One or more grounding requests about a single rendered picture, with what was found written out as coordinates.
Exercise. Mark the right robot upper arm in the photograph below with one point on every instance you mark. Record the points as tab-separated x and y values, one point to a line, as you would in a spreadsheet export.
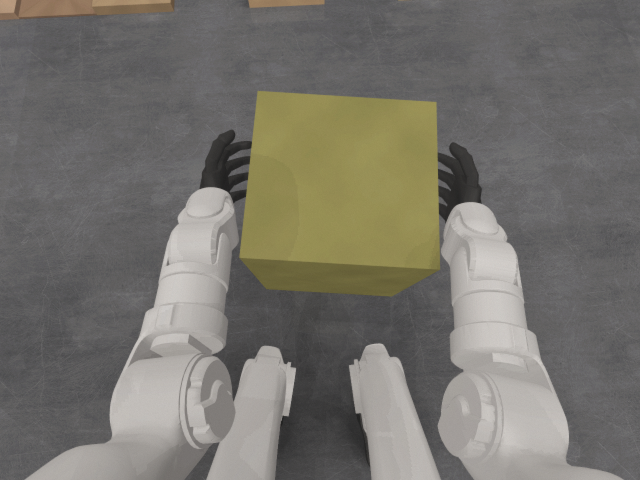
502	428

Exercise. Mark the robot left hand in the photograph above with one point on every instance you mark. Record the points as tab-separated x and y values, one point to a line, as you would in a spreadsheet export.
217	168

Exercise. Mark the robot right hand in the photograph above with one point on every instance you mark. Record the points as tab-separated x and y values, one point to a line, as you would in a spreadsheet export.
463	184

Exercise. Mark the left robot upper arm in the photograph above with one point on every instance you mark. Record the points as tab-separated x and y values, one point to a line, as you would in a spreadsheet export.
165	414

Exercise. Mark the carton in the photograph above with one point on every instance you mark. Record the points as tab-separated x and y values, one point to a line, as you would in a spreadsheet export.
342	194

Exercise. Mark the robot right forearm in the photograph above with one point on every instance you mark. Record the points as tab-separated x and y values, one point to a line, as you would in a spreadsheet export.
490	329

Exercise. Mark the robot left forearm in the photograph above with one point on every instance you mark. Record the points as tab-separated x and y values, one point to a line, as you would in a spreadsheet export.
188	314

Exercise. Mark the left robot shin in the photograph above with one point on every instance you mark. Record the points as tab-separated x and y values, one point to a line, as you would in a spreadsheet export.
264	350

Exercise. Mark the robot right thigh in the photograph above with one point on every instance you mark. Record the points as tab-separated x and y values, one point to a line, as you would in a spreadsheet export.
398	448

